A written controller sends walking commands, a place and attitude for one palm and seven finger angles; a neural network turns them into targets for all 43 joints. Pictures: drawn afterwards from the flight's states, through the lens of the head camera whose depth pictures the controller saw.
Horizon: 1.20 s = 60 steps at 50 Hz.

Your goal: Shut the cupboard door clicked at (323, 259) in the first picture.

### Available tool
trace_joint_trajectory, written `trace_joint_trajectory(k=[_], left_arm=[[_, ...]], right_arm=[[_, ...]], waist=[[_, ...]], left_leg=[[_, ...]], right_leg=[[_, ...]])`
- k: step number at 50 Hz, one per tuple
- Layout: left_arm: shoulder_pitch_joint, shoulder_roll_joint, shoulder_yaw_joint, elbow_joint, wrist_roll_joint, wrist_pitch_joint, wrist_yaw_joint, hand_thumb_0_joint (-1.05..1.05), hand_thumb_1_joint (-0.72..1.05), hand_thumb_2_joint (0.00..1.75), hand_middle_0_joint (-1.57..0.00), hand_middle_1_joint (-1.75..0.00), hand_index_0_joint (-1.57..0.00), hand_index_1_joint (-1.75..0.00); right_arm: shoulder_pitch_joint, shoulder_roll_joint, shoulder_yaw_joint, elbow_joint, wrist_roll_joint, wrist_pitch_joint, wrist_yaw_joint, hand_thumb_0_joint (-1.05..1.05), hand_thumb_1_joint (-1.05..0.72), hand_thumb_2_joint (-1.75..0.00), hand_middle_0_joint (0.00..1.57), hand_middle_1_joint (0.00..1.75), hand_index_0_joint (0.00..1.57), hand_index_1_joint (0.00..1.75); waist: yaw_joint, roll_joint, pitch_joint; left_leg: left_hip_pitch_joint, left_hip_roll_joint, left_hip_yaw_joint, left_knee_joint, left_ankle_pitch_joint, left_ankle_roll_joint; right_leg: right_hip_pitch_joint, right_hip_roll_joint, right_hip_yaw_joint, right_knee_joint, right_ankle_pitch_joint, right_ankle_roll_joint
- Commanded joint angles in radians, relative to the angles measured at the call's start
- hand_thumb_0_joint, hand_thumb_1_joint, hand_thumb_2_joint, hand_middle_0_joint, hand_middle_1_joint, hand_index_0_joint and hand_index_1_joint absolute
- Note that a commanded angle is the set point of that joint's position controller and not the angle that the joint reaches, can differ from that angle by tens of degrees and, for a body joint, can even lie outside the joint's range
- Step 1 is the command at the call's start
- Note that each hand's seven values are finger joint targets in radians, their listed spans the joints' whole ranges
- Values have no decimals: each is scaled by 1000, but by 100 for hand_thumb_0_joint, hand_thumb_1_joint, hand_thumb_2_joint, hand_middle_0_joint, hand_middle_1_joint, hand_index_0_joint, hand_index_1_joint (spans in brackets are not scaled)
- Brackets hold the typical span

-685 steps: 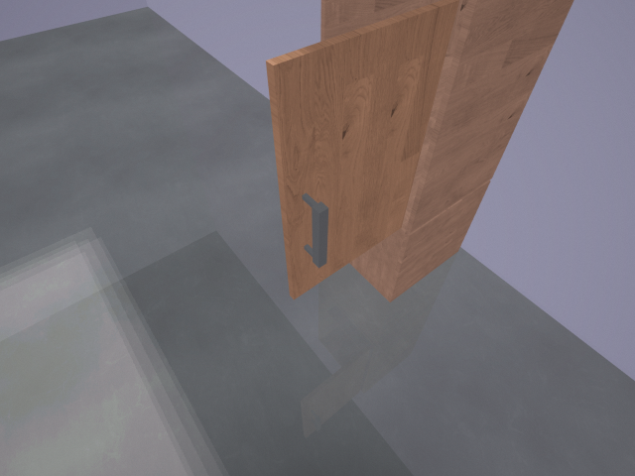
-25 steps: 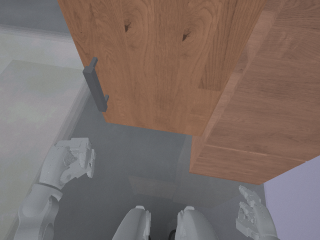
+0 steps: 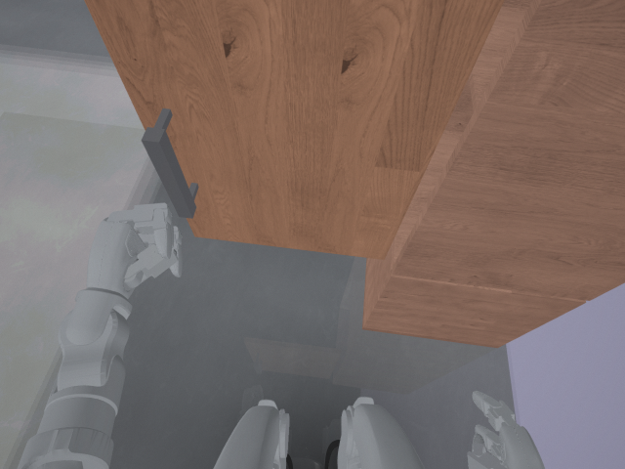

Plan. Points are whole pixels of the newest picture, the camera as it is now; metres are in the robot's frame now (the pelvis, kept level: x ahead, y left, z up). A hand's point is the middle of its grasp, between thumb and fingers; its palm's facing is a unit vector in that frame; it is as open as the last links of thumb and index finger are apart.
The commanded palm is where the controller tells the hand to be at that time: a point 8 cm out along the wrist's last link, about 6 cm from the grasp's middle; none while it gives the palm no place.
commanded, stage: bring the fist close to the handle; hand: left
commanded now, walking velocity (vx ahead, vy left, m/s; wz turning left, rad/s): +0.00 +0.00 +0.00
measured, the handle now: (177, 167) +0.50 +0.21 +0.03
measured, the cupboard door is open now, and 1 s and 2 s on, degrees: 91 89 74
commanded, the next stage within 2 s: push the door shut along its arc in 0.56 s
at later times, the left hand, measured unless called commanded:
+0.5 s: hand (179, 241) +0.38 +0.18 +0.04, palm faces -0.09 -1.00 -0.04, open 3.1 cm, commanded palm +0.37 +0.23 +0.03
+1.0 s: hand (196, 204) +0.43 +0.17 +0.04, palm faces -0.16 -0.98 -0.07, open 3.1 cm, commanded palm +0.42 +0.22 +0.03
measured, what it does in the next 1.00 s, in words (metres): stands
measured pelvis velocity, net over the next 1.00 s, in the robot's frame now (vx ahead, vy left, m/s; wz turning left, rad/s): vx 0.00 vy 0.00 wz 0.00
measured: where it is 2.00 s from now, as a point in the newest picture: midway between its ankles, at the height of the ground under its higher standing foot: outside the picture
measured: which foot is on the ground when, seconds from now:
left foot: down 0.00-1.00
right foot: down 0.00-1.00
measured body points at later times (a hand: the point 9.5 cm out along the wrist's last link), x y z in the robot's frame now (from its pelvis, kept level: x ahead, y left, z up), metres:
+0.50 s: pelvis +0.00 +0.00 +0.01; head +0.12 +0.01 +0.44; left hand +0.38 +0.24 +0.04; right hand +0.11 -0.26 -0.11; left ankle +0.02 +0.07 -0.61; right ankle +0.05 -0.08 -0.61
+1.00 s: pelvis +0.00 +0.00 +0.00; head +0.12 +0.01 +0.43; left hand +0.44 +0.22 +0.05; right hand +0.10 -0.26 -0.12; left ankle +0.02 +0.07 -0.61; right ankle +0.05 -0.08 -0.61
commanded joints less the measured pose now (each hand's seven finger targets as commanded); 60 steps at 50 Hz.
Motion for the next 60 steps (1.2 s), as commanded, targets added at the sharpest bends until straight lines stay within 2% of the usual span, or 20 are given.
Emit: trace_joint_trajectory(k=[1, 4, 8, 10, 12, 13, 15, 19, 24, 29, 36, 42, 43, 45, 47, 50, 51, 55, 57, 60], left_arm=[[-279, 134, 21, -100, -11, -23, -27, 0, 90, 90, -130, -150, -130, -150], [-376, 163, 56, -56, -19, -24, -24, 0, 90, 90, -130, -150, -130, -150], [-510, 187, 83, 8, -10, -78, 2, 0, 90, 90, -130, -150, -130, -150], [-458, 226, 121, 30, -1, -99, 9, 0, 90, 90, -130, -150, -130, -150], [-383, 218, 124, 41, 2, -105, 3, 0, 90, 90, -130, -150, -130, -150], [-349, 195, 105, 41, 3, -101, -7, 0, 90, 90, -130, -150, -130, -150], [-319, 214, 118, 50, -2, -88, -24, 0, 90, 90, -130, -150, -130, -150], [-368, 170, 76, -12, -10, -81, -31, 0, 90, 90, -130, -150, -130, -150], [-458, 149, 55, -24, -19, -131, -9, 0, 90, 90, -130, -150, -130, -150], [-491, 142, 28, 40, 24, -148, 4, 0, 90, 90, -130, -150, -130, -150], [-532, 199, 66, 68, 24, -109, -1, 0, 90, 90, -130, -150, -130, -150], [-672, 221, 65, 155, 27, -117, -28, 0, 90, 90, -130, -150, -130, -150], [-665, 223, 67, 181, 29, -114, -37, 0, 90, 90, -130, -150, -130, -150], [-708, 209, 44, 232, 33, -105, -58, 0, 90, 90, -130, -150, -130, -150], [-725, 237, 63, 278, 34, -95, -75, 0, 90, 90, -130, -150, -130, -150], [-763, 226, 47, 276, 26, -89, -107, 0, 90, 90, -130, -150, -130, -150], [-764, 254, 67, 303, 27, -84, -114, 0, 90, 90, -130, -150, -130, -150], [-875, 267, 56, 334, 28, -80, -132, 0, 90, 90, -130, -150, -130, -150], [-921, 303, 72, 363, 35, -78, -136, 0, 90, 90, -130, -150, -130, -150], [-983, 293, 48, 381, 43, -74, -145, 0, 90, 90, -130, -150, -130, -150]], right_arm=[[59, -166, -65, -108, 12, -17, -3, 0, -90, -90, 20, 30, 20, 30], [71, -168, -66, -93, 13, -7, -9, 0, -90, -90, 20, 30, 20, 30], [77, -160, -59, -71, 3, -2, -10, 0, -90, -90, 20, 30, 20, 30], [84, -163, -60, -75, -2, 3, -4, 0, -90, -90, 20, 30, 20, 30], [86, -158, -63, -83, -2, 14, 7, 0, -90, -90, 20, 30, 20, 30], [86, -155, -64, -91, 0, 19, 13, 0, -90, -90, 20, 30, 20, 30], [93, -160, -65, -97, 4, 31, 19, 0, -90, -90, 20, 30, 20, 30], [89, -157, -71, -103, 12, 46, 17, 0, -90, -90, 20, 30, 20, 30], [81, -160, -71, -80, 7, 36, 4, 0, -90, -90, 20, 30, 20, 30], [82, -166, -72, -56, -1, 35, 4, 0, -90, -90, 20, 30, 20, 30], [84, -167, -65, -69, 2, 55, 4, 0, -90, -90, 20, 30, 20, 30], [100, -168, -59, -46, 3, 59, -5, 0, -90, -90, 20, 30, 20, 30], [103, -167, -57, -47, 3, 60, -4, 0, -90, -90, 20, 30, 20, 30], [114, -169, -56, -42, 5, 61, -5, 0, -90, -90, 20, 30, 20, 30], [121, -173, -54, -35, 5, 66, -3, 0, -90, -90, 20, 30, 20, 30], [138, -175, -57, -42, 7, 69, 1, 0, -90, -90, 20, 30, 20, 30], [142, -179, -57, -34, 8, 73, 2, 0, -90, -90, 20, 30, 20, 30], [156, -183, -53, -28, 11, 77, -2, 0, -90, -90, 20, 30, 20, 30], [162, -188, -51, -16, 12, 77, -6, 0, -90, -90, 20, 30, 20, 30], [176, -191, -49, -11, 10, 73, -6, 0, -90, -90, 20, 30, 20, 30]], waist=[[-21, 39, -383], [-31, -3, -392], [-36, 9, -394], [-8, 23, -424], [13, 26, -473], [13, 42, -478], [17, 36, -472], [-11, 14, -423], [-39, -5, -378], [-39, 58, -376], [-27, 58, -443], [-69, 20, -414], [-61, 20, -414], [-78, 28, -406], [-74, 37, -410], [-80, 66, -464], [-78, 55, -471], [-111, 25, -428], [-123, 31, -427], [-135, 71, -439]], left_leg=[[233, 47, -125, -220, 307, -67], [215, 46, -121, -205, 307, -60], [182, 40, -113, -186, 289, -57], [186, 38, -112, -190, 313, -61], [205, 36, -103, -195, 373, -65], [216, 36, -98, -200, 384, -66], [209, 37, -96, -206, 401, -65], [225, 44, -103, -225, 361, -59], [224, 43, -116, -219, 283, -57], [278, 47, -144, -228, 273, -75], [278, 42, -134, -219, 329, -72], [235, 42, -127, -190, 320, -58], [212, 39, -122, -186, 310, -55], [207, 39, -122, -179, 302, -51], [198, 40, -121, -174, 308, -52], [227, 37, -121, -162, 361, -51], [219, 40, -122, -159, 356, -51], [166, 40, -124, -147, 298, -38], [133, 41, -118, -133, 268, -33], [154, 40, -130, -132, 266, -34]], right_leg=[[261, -20, 117, -164, 219, 34], [277, -21, 125, -168, 233, 37], [268, -22, 134, -156, 220, 36], [293, -17, 132, -144, 235, 29], [338, -20, 137, -138, 302, 30], [340, -21, 137, -143, 313, 32], [359, -18, 138, -148, 330, 30], [330, -19, 132, -174, 292, 37], [271, -19, 130, -183, 211, 38], [183, -19, 109, -160, 171, 31], [249, -18, 117, -156, 232, 31], [244, -16, 127, -161, 245, 35], [257, -17, 132, -159, 240, 34], [235, -17, 133, -159, 233, 32], [235, -17, 134, -156, 237, 31], [239, -16, 135, -145, 280, 29], [241, -16, 138, -148, 277, 30], [223, -13, 145, -158, 230, 30], [221, -14, 161, -165, 202, 32], [181, -9, 149, -156, 182, 26]])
